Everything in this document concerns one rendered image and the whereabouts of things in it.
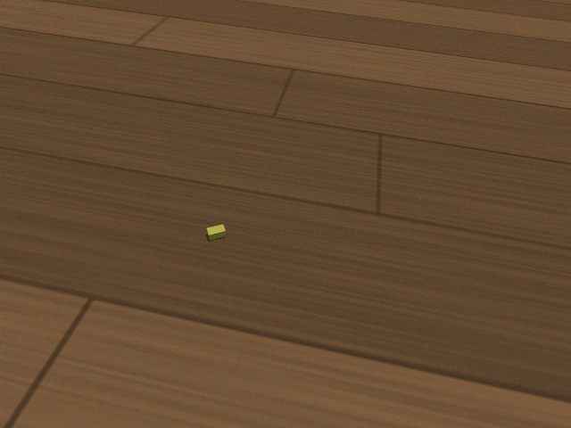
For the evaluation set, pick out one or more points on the small box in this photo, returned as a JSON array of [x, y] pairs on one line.
[[216, 232]]

